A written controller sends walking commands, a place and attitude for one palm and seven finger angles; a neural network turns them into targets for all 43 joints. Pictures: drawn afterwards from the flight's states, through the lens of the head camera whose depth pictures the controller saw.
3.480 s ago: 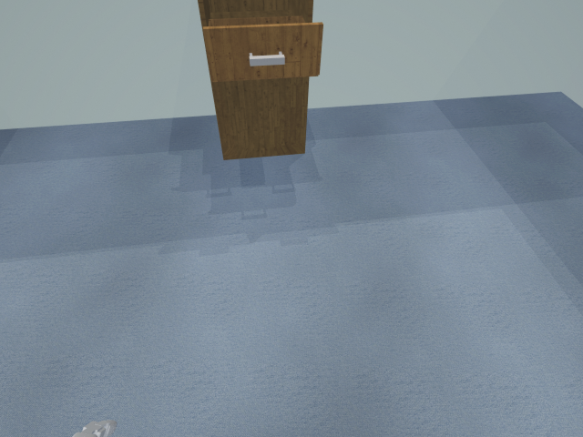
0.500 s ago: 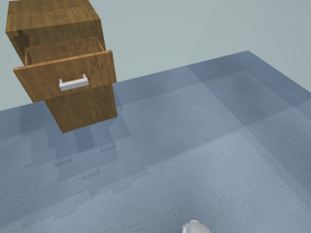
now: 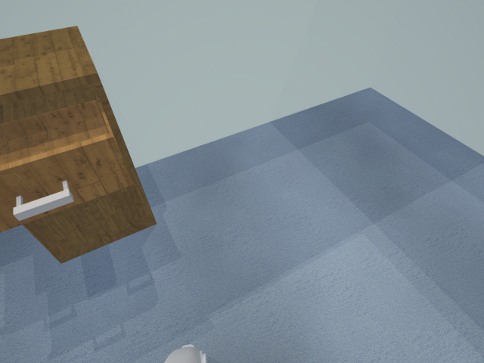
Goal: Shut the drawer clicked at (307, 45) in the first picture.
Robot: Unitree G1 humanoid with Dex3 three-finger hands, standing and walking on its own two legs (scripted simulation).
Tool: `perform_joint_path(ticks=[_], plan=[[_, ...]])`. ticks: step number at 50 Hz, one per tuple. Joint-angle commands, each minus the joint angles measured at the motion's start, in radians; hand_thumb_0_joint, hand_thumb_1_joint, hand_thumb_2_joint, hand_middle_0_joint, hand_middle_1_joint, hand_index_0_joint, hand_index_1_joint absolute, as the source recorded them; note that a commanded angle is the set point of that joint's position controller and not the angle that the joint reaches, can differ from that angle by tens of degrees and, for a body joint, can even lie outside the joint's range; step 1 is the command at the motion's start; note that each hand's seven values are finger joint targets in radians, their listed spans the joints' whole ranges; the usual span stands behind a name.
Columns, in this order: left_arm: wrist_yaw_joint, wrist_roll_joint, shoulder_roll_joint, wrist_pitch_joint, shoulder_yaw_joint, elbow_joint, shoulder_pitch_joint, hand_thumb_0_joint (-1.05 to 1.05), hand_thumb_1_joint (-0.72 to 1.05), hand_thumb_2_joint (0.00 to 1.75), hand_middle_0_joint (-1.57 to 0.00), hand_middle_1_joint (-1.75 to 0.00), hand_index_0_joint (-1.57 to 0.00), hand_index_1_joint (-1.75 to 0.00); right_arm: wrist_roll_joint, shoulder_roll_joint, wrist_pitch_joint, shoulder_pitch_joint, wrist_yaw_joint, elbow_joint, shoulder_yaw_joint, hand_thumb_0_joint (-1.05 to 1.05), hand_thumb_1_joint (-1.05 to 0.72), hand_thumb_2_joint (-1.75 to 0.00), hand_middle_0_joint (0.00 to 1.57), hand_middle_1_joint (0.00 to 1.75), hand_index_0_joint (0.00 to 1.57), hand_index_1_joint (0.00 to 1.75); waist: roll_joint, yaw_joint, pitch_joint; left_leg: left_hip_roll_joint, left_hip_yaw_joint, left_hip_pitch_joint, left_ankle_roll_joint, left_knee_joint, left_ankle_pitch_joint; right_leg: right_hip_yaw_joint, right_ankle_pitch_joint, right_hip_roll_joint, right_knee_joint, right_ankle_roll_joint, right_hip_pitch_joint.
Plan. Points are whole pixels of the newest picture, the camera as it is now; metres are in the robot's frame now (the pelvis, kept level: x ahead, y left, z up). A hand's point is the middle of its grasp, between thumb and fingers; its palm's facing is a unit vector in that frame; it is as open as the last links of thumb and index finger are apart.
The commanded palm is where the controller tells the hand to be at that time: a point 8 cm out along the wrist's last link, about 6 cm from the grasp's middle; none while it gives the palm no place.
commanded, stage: turn to face it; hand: left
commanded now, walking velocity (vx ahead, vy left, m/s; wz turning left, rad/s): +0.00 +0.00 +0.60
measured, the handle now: (43, 198) +0.50 +0.51 -0.08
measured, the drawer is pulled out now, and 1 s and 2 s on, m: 0.30 0.30 0.30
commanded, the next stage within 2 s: take the last steps up to it in 0.80 s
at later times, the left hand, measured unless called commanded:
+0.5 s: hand out of the picture +0.15 +0.25 -0.17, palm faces +0.29 -0.92 -0.26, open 7.4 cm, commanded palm none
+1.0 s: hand out of the picture +0.10 +0.17 -0.16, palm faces +0.48 -0.83 -0.28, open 7.3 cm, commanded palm none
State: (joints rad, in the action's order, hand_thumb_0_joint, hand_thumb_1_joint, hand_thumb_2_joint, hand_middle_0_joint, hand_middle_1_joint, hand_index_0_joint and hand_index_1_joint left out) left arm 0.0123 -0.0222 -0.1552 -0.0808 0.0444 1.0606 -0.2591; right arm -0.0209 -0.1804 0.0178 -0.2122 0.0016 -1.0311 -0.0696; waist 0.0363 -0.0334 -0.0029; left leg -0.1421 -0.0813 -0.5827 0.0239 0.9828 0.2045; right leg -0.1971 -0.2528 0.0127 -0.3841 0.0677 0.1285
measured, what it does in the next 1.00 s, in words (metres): walks ahead, turning left: left foot, then right foot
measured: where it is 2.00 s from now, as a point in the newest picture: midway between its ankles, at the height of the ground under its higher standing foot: (213, 345)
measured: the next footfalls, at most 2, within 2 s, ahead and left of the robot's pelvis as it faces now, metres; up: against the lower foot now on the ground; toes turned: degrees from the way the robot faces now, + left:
left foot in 0.20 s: +0.20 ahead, +0.14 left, +0.00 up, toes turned +13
right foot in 0.64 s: +0.23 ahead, -0.09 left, +0.00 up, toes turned +16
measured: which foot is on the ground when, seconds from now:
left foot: up 0.00-0.18, down 0.20-0.64, up 0.66-1.00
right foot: down 0.00-0.18, up 0.20-0.62, down 0.64-1.00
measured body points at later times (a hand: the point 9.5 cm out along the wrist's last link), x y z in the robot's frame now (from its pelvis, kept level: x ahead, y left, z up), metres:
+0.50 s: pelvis +0.12 +0.03 -0.01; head +0.15 +0.04 +0.44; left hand +0.13 +0.30 -0.15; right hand +0.25 -0.19 -0.15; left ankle +0.16 +0.13 -0.74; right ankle +0.18 -0.13 -0.69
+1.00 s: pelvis +0.16 -0.02 +0.00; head +0.20 -0.03 +0.45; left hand +0.08 +0.21 -0.13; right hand +0.35 -0.21 -0.16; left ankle +0.07 +0.10 -0.69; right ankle +0.19 -0.10 -0.74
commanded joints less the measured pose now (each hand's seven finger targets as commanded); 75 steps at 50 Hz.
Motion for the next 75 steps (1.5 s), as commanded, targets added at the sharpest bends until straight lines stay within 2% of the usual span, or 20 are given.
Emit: perform_joint_path(ticks=[1,5,8,10,11,15,20,26,30,32,33,36,45,51,54,55,57,63,72,75], plan=[[0.007,-0.001,-0.114,-0.008,0.007,-0.004,-0.107,0.0,0.9,0.9,-0.2,-0.3,-0.2,-0.3,0.0,-0.001,0.004,0.031,0.023,0.059,0.019,0.0,-0.9,-0.9,0.2,0.3,0.2,0.3,-0.118,0.039,-0.102,0.004,-0.001,0.015,-0.009,-0.179,-0.031,0.116,0.396,-0.307,0.157,0.069,-0.003],[0.014,0.0,-0.151,0.01,0.016,-0.009,-0.118,0.0,0.9,0.9,-0.2,-0.3,-0.2,-0.3,0.0,-0.03,0.0,0.078,0.024,0.095,0.023,0.0,-0.9,-0.9,0.2,0.3,0.2,0.3,-0.138,0.044,-0.096,0.054,-0.051,0.096,-0.038,-0.271,0.008,0.048,0.645,-0.323,0.047,0.034,-0.08],[0.018,0.008,-0.187,0.026,0.032,-0.038,-0.091,0.0,0.9,0.9,-0.2,-0.3,-0.2,-0.3,-0.011,-0.117,0.003,-0.142,0.012,0.061,0.003,0.0,-0.9,-0.9,0.2,0.3,0.2,0.3,-0.052,-0.059,0.058,0.094,-0.034,0.428,-0.076,-0.453,-0.229,-0.03,0.665,-0.277,-0.376,-0.039,-0.034],[0.011,0.025,-0.125,0.035,0.024,-0.109,-0.108,0.0,0.9,0.9,-0.2,-0.3,-0.2,-0.3,0.0,-0.295,-0.001,-0.247,-0.004,0.06,-0.026,0.0,-0.9,-0.9,0.2,0.3,0.2,0.3,0.25,-0.062,0.195,-0.305,0.477,0.667,-0.316,-0.559,-0.807,0.051,-0.424,-0.057,-0.895,-0.113,0.335],[0.015,0.02,-0.13,0.048,0.023,-0.152,-0.04,0.0,0.9,0.9,-0.2,-0.3,-0.2,-0.3,0.011,-0.3,-0.002,-0.216,-0.012,0.079,-0.025,0.0,-0.9,-0.9,0.2,0.3,0.2,0.3,0.1,-0.051,0.148,-0.322,0.527,0.611,-0.34,-0.575,-0.681,0.149,-0.391,-0.074,-0.966,-0.114,0.432],[0.003,0.006,-0.11,0.083,0.042,-0.117,-0.054,0.0,0.9,0.9,-0.2,-0.3,-0.2,-0.3,0.003,-0.178,-0.001,0.03,-0.017,0.146,-0.003,0.0,-0.9,-0.9,0.2,0.3,0.2,0.3,0.103,0.04,0.013,-0.106,0.283,0.276,-0.198,-0.685,-0.187,0.183,-0.157,-0.129,-0.82,-0.129,0.358],[0.008,0.004,-0.113,0.111,0.049,-0.146,-0.052,0.0,0.9,0.9,-0.2,-0.3,-0.2,-0.3,0.0,-0.195,-0.018,0.038,-0.007,0.163,-0.021,0.0,-0.9,-0.9,0.2,0.3,0.2,0.3,0.084,0.041,0.02,-0.069,0.32,0.231,-0.199,-0.738,0.077,0.172,-0.114,-0.106,-0.668,-0.142,0.336],[0.012,0.006,-0.116,0.101,0.042,-0.219,0.046,0.0,0.9,0.9,-0.2,-0.3,-0.2,-0.3,-0.007,-0.203,-0.034,-0.012,-0.008,0.162,-0.038,0.0,-0.9,-0.9,0.2,0.3,0.2,0.3,0.089,0.005,0.035,-0.067,0.408,0.315,-0.217,-0.662,-0.071,0.171,-0.178,-0.053,-0.428,-0.135,0.291],[0.02,0.015,-0.133,0.085,0.042,-0.214,-0.048,0.0,0.9,0.9,-0.2,-0.3,-0.2,-0.3,0.003,-0.192,-0.038,0.024,-0.006,0.181,-0.039,0.0,-0.9,-0.9,0.2,0.3,0.2,0.3,0.076,0.06,0.079,-0.012,0.377,0.258,-0.158,-0.524,-0.215,0.172,0.005,-0.036,-0.095,-0.12,0.05],[0.03,-0.01,-0.286,0.065,0.066,-0.223,-0.07,0.0,0.9,0.9,-0.2,-0.3,-0.2,-0.3,0.017,-0.08,-0.033,0.004,0.003,0.212,-0.021,0.0,-0.9,-0.9,0.2,0.3,0.2,0.3,-0.32,0.066,0.066,0.216,0.111,-0.025,-0.006,-0.166,0.263,0.555,0.225,-0.43,0.112,0.019,-0.124],[0.028,0.001,-0.291,0.065,0.064,-0.237,-0.045,0.0,0.9,0.9,-0.2,-0.3,-0.2,-0.3,0.001,-0.134,-0.045,0.017,-0.003,0.21,-0.031,0.0,-0.9,-0.9,0.2,0.3,0.2,0.3,-0.295,0.067,0.051,0.176,0.158,0.012,-0.004,0.019,0.37,0.545,0.306,-0.494,0.108,0.083,0.017],[0.028,0.002,-0.203,0.067,0.042,-0.254,0.083,0.0,0.9,0.9,-0.2,-0.3,-0.2,-0.3,0.0,-0.119,-0.064,-0.011,0.009,0.159,-0.033,0.0,-0.9,-0.9,0.2,0.3,0.2,0.3,-0.138,0.0,-0.032,0.131,0.135,0.012,0.013,0.231,0.212,0.318,0.38,-0.341,0.056,0.074,0.086],[0.025,-0.007,-0.222,0.067,0.042,-0.168,-0.088,0.0,0.9,0.9,-0.2,-0.3,-0.2,-0.3,0.009,-0.093,-0.066,0.112,0.004,0.155,0.002,0.0,-0.9,-0.9,0.2,0.3,0.2,0.3,-0.212,0.083,0.02,0.133,0.046,0.112,0.036,-0.066,0.255,0.22,0.658,-0.326,-0.011,0.085,-0.088],[0.01,-0.011,-0.247,0.055,0.051,-0.097,-0.129,0.0,0.9,0.9,-0.2,-0.3,-0.2,-0.3,0.008,-0.099,-0.04,0.141,0.016,0.155,0.017,0.0,-0.9,-0.9,0.2,0.3,0.2,0.3,-0.225,0.109,0.025,0.12,0.014,0.184,0.0,-0.261,0.283,0.286,0.25,-0.381,0.067,0.092,-0.11],[0.002,-0.002,-0.245,0.058,0.048,-0.08,-0.07,0.0,0.9,0.9,-0.2,-0.3,-0.2,-0.3,0.005,-0.095,-0.019,0.037,0.014,0.116,0.023,0.0,-0.9,-0.9,0.2,0.3,0.2,0.3,-0.175,0.043,0.007,0.134,-0.031,0.428,-0.022,-0.533,0.141,0.212,0.032,-0.325,0.019,0.032,0.064],[-0.002,0.006,-0.214,0.062,0.041,-0.084,-0.053,0.0,0.9,0.9,-0.2,-0.3,-0.2,-0.3,0.003,-0.132,-0.008,-0.033,0.007,0.091,0.017,0.0,-0.9,-0.9,0.2,0.3,0.2,0.3,-0.081,0.009,0.023,0.092,0.019,0.591,-0.045,-0.641,0.103,0.145,-0.034,-0.269,-0.093,-0.016,0.182],[-0.012,-0.001,-0.122,0.063,0.011,-0.148,0.015,0.0,0.9,0.9,-0.2,-0.3,-0.2,-0.3,-0.007,-0.285,-0.014,-0.195,-0.005,0.052,-0.015,0.0,-0.9,-0.9,0.2,0.3,0.2,0.3,0.257,-0.058,-0.017,-0.265,0.473,0.737,-0.232,-0.755,0.049,0.039,-0.36,-0.084,-0.535,-0.095,0.559],[-0.029,-0.004,-0.122,0.072,0.01,-0.078,-0.017,0.0,0.9,0.9,-0.2,-0.3,-0.2,-0.3,0.006,-0.149,0.021,-0.071,-0.021,0.056,0.024,0.0,-0.9,-0.9,0.2,0.3,0.2,0.3,0.1,0.039,-0.147,-0.107,0.221,0.462,-0.209,-0.816,-0.016,0.14,-0.079,-0.149,-0.673,-0.098,0.479],[-0.031,0.001,-0.084,0.056,0.008,-0.115,0.088,0.0,0.9,0.9,-0.2,-0.3,-0.2,-0.3,-0.002,-0.145,0.036,-0.183,-0.023,-0.035,0.011,0.0,-0.9,-0.9,0.2,0.3,0.2,0.3,0.083,0.02,-0.135,-0.103,0.156,0.483,-0.205,-0.726,-0.197,0.071,-0.033,-0.095,-0.301,-0.084,0.305],[-0.026,-0.005,-0.136,0.033,0.032,-0.041,-0.145,0.0,0.9,0.9,-0.2,-0.3,-0.2,-0.3,0.008,-0.122,0.041,-0.176,-0.023,-0.048,0.017,0.0,-0.9,-0.9,0.2,0.3,0.2,0.3,-0.027,0.132,-0.033,-0.005,0.066,0.356,-0.13,-0.4,-0.232,0.106,0.057,-0.083,-0.117,-0.043,-0.082]])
